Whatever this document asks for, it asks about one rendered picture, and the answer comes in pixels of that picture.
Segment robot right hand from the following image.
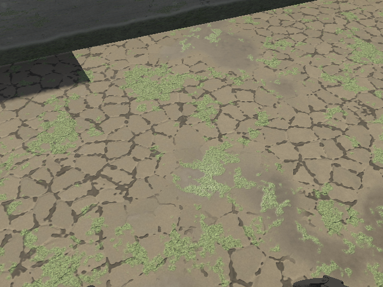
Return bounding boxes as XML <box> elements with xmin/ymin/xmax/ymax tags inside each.
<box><xmin>293</xmin><ymin>275</ymin><xmax>349</xmax><ymax>287</ymax></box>

